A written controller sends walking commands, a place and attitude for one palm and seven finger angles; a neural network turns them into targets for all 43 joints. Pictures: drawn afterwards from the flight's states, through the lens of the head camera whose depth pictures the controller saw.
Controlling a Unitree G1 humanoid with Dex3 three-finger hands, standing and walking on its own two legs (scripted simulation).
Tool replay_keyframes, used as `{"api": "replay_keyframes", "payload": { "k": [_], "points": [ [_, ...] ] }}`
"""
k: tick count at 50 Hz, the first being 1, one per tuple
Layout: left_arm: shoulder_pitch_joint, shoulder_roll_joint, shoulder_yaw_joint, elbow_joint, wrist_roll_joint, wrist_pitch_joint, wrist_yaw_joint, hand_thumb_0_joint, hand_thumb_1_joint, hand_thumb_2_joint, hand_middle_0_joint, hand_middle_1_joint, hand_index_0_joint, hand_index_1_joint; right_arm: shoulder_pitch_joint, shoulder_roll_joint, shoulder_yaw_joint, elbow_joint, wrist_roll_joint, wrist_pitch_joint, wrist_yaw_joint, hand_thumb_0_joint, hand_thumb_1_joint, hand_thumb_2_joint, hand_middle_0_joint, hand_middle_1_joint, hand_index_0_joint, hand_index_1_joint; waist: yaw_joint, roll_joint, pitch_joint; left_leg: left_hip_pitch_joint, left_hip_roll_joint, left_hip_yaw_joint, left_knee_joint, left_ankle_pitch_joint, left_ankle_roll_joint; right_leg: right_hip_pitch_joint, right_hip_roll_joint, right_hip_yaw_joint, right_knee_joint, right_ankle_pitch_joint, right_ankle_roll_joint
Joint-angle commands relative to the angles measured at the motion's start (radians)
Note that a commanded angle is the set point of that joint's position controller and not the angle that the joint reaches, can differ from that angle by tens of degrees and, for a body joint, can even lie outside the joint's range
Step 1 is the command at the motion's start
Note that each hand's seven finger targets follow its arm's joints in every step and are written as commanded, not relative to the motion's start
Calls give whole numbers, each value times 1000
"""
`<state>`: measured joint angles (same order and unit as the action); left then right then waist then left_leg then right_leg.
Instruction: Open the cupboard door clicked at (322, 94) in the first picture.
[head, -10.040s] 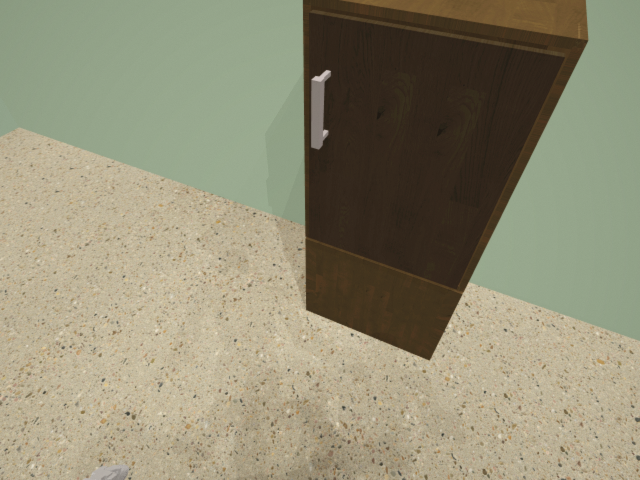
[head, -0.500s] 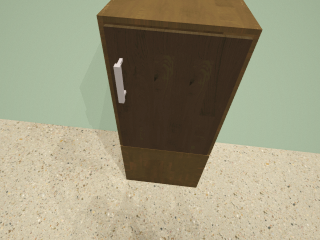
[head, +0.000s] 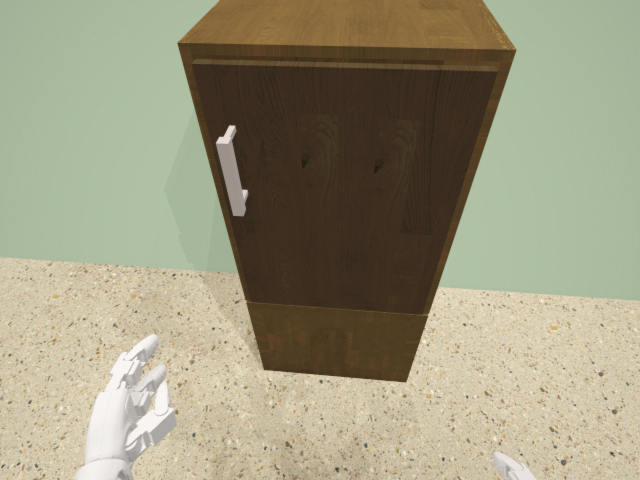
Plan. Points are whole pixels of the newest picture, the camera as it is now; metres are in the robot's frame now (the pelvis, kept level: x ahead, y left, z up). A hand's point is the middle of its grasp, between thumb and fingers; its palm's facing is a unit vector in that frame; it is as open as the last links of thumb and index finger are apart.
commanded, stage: raise the hand with hooked fingers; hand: left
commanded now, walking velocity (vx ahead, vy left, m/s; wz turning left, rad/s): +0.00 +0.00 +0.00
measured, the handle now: (235, 172) +0.57 +0.16 +0.09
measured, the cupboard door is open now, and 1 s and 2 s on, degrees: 0 0 0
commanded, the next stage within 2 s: move the hooked fingers beside the handle in 1.90 s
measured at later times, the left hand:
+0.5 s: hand (170, 408) +0.21 +0.19 +0.01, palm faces -0.15 -0.99 -0.09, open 10.3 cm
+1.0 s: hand (111, 355) +0.25 +0.26 +0.06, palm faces -0.02 -1.00 -0.07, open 13.2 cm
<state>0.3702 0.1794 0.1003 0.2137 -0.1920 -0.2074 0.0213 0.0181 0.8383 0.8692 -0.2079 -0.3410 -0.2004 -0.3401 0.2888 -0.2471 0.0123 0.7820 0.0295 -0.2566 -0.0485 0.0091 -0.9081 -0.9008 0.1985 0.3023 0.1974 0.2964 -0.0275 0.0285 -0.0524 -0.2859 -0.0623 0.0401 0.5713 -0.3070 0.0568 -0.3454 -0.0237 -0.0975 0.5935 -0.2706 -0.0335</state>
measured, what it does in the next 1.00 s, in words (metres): stands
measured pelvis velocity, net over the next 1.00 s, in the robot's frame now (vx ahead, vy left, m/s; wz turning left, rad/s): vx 0.00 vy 0.01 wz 0.00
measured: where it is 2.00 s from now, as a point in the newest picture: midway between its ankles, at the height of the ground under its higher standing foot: outside the picture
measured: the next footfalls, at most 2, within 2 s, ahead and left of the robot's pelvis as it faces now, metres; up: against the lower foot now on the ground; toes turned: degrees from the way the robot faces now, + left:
none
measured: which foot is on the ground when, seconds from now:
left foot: down 0.00-1.00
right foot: down 0.00-1.00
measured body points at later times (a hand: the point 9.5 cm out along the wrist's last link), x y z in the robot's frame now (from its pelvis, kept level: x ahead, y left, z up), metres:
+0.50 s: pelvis +0.00 -0.02 -0.05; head +0.06 -0.01 +0.39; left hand +0.21 +0.25 +0.01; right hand +0.20 -0.23 -0.13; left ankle +0.00 +0.08 -0.73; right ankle +0.03 -0.10 -0.73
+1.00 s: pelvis +0.00 +0.01 -0.03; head +0.01 +0.02 +0.42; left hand +0.24 +0.31 +0.07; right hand +0.17 -0.24 -0.08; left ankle +0.00 +0.08 -0.73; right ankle +0.03 -0.10 -0.73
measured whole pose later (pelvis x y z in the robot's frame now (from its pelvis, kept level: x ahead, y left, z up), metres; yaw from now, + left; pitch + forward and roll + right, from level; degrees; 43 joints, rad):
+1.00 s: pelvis +0.00 +0.01 -0.03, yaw +0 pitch +5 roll -3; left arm 0.17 0.39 0.35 0.13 -0.36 -0.25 -0.42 0.00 -0.30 0.39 -0.29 -1.07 -0.29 -1.07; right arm 0.27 -0.28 0.05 0.56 0.05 -0.27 -0.08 0.01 -0.90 -0.90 0.20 0.30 0.20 0.30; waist 0.00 0.01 -0.07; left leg -0.50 -0.02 0.02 0.85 -0.44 0.07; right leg -0.51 0.01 -0.12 0.77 -0.35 -0.03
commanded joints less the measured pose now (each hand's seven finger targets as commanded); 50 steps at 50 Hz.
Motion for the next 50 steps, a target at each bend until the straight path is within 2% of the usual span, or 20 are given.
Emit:
{"api": "replay_keyframes", "payload": {
  "k": [1, 2, 3, 4, 6, 8, 9, 12, 16, 18, 21, 23, 25, 28, 32, 33, 35, 39, 43, 50],
  "points": [
    [288, -1, 53, 35, -67, -272, -200, 0, 643, 790, -218, -465, -218, -465, -147, -133, -90, -268, -12, -80, 30, 0, -900, -900, 200, 300, 200, 300, 68, -346, 42, -310, 29, -59, 108, -39, -57, -181, 24, 29, 52, -189, 2],
    [335, 4, 58, 16, -84, -328, -266, 0, 620, 780, -220, -480, -220, -480, -166, -138, -97, -305, -14, -80, 44, 0, -900, -900, 200, 300, 200, 300, 82, -290, -4, -331, 16, -40, 157, -6, -62, -162, 19, 47, 91, -124, -4],
    [377, 57, 114, 44, -91, -367, -332, 0, 597, 770, -222, -495, -222, -495, -156, -146, -108, -331, -9, -75, 62, 0, -900, -900, 200, 300, 200, 300, 96, -174, -39, -332, 8, -28, 195, 43, -73, -134, 9, 75, 129, -45, -16],
    [330, 87, 114, -6, -94, -407, -396, 0, 573, 760, -223, -510, -223, -510, -176, -151, -106, -356, -7, -72, 71, 0, -900, -900, 200, 300, 200, 300, 83, -114, -75, -352, 4, -22, 232, 63, -73, -138, 1, 83, 165, 10, -19],
    [268, 191, 196, -98, -103, -420, -469, 0, 527, 740, -227, -540, -227, -540, -185, -148, -102, -400, 2, -64, 65, 0, -900, -900, 200, 300, 200, 300, 87, -59, -159, -412, 6, -14, 287, 73, -56, -135, -13, 138, 206, 51, -11],
    [169, 265, 286, -234, -149, -404, -469, 0, 480, 720, -230, -570, -230, -570, -176, -145, -99, -428, -4, -49, 46, 0, -900, -900, 200, 300, 200, 300, 93, -14, -230, -444, 10, -20, 325, 76, -49, -128, -15, 184, 230, 47, 0],
    [108, 254, 292, -329, -171, -404, -457, 0, 457, 710, -232, -585, -232, -585, -172, -131, -97, -442, -1, -43, 39, 0, -900, -900, 200, 300, 200, 300, 84, 25, -254, -443, 12, -18, 338, 75, -46, -112, -21, 214, 217, 35, 9],
    [36, 225, 284, -527, -192, -426, -388, 0, 387, 680, -237, -630, -237, -630, -110, -101, -91, -419, -4, -36, 22, 0, -900, -900, 200, 300, 200, 300, 45, 124, -307, -348, 41, -54, 346, 157, -38, -130, 6, 169, 243, 157, 5],
    [-52, 194, 167, -538, -142, -433, -396, 0, 293, 640, -243, -690, -243, -690, -85, -119, -78, -359, -6, -46, 3, 0, -900, -900, 200, 300, 200, 300, -38, 115, -233, -337, 64, -81, 383, 157, -21, -256, 27, 129, 252, 129, 2],
    [-86, 183, 126, -447, -152, -382, -450, 0, 247, 620, -247, -720, -247, -720, -88, -138, -64, -348, 1, -50, -6, 0, -900, -900, 200, 300, 200, 300, -65, 74, -184, -354, 66, -99, 388, 134, -18, -282, 39, 116, 244, 100, 4],
    [-3, 261, 191, -326, -144, -249, -509, 0, 177, 590, -252, -765, -252, -765, -90, -153, -69, -366, 20, -45, -15, 0, -900, -900, 200, 300, 200, 300, -28, -19, -228, -385, 59, -93, 343, 98, -14, -193, 23, 126, 182, 53, 18],
    [43, 329, 290, -255, -177, -153, -531, 0, 130, 570, -255, -795, -255, -795, -117, -155, -66, -388, 29, -33, -21, 0, -900, -900, 200, 300, 200, 300, 33, -48, -269, -384, 54, -92, 316, 138, -19, -93, 15, 141, 170, 89, 21],
    [63, 341, 347, -327, -211, -108, -513, 0, 83, 550, -258, -825, -258, -825, -130, -134, -57, -419, 28, -23, -20, 0, -900, -900, 200, 300, 200, 300, 67, -41, -341, -350, 50, -84, 278, 180, -25, -16, 3, 116, 172, 152, 26],
    [41, 335, 405, -394, -259, -112, -442, 0, 13, 520, -263, -870, -263, -870, -148, -109, -42, -429, 19, -28, -16, 0, -900, -900, 200, 300, 200, 300, 100, -27, -306, -339, 54, -93, 239, 198, -39, 9, 16, 93, 175, 167, 13],
    [-1, 267, 324, -387, -218, -170, -383, 0, -80, 480, -270, -930, -270, -930, -103, -118, -45, -399, 15, -42, -5, 0, -900, -900, 200, 300, 200, 300, 47, -4, -198, -317, 61, -86, 202, 152, -41, -108, 30, 55, 162, 77, 11],
    [-44, 266, 301, -369, -205, -172, -391, 0, -103, 470, -272, -945, -272, -945, -102, -130, -43, -399, 14, -45, -5, 0, -900, -900, 200, 300, 200, 300, 34, -14, -150, -323, 62, -90, 204, 134, -39, -135, 35, 55, 157, 52, 5],
    [-96, 281, 262, -335, -180, -173, -416, 0, -150, 450, -275, -975, -275, -975, -77, -148, -42, -389, 20, -51, -8, 0, -900, -900, 200, 300, 200, 300, 7, 19, -146, -310, 62, -90, 194, 63, -34, -169, 30, 63, 133, -31, 10],
    [-223, 361, 274, -364, -172, -155, -464, 0, -243, 410, -282, -1035, -282, -1035, -72, -169, -39, -386, 30, -68, -27, 0, -900, -900, 200, 300, 200, 300, 7, 60, -202, -242, 65, -107, 162, 38, -27, -132, 27, 67, 107, -65, 3],
    [-307, 459, 379, -367, -192, -141, -438, 0, -337, 370, -288, -1095, -288, -1095, -81, -170, -28, -374, 27, -76, -44, 0, -900, -900, 200, 300, 200, 300, 37, 65, -196, -201, 71, -127, 117, 49, -34, -86, 35, 49, 96, -56, -6],
    [-383, 404, 331, -218, -191, -44, -454, 0, -500, 300, -300, -1200, -300, -1200, -88, -168, -14, -367, 37, -61, -47, 0, -900, -900, 200, 300, 200, 300, 34, 108, -116, -143, 77, -133, 51, 86, -51, -71, 38, 27, 59, 13, -7]
  ]
}}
